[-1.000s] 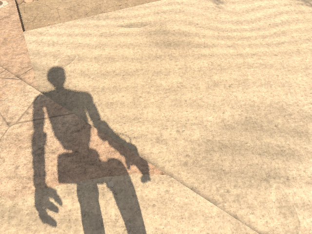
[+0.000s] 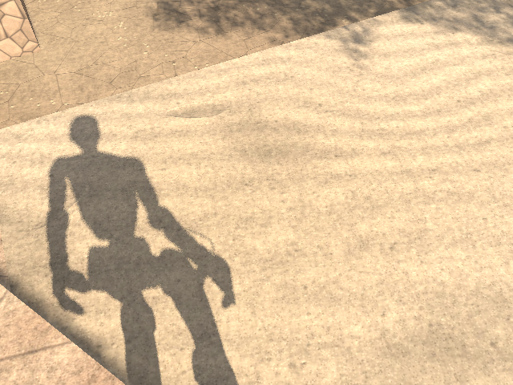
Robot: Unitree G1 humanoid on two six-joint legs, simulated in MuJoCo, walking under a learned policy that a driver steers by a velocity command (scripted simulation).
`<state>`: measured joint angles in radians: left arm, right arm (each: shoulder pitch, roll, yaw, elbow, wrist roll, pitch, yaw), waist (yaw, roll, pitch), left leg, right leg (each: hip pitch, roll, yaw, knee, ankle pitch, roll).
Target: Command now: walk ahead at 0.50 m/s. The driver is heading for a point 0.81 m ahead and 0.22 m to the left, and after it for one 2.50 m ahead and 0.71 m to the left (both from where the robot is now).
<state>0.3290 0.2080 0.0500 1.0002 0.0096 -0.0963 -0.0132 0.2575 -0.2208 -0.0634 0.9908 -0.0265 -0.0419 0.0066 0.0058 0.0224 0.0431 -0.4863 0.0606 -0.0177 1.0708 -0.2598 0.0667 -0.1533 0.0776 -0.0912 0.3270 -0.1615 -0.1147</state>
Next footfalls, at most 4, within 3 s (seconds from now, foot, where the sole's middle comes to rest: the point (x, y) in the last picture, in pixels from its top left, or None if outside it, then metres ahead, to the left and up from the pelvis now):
0.42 left None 0.42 0.17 -0.83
0.84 right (287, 335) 0.69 -0.03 -0.88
1.22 left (210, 296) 0.81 0.21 -0.88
1.76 right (271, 301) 0.80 0.02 -0.88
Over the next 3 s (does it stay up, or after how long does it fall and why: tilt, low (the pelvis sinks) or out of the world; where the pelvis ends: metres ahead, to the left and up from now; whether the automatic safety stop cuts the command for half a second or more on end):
stays up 0.98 0.23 -0.13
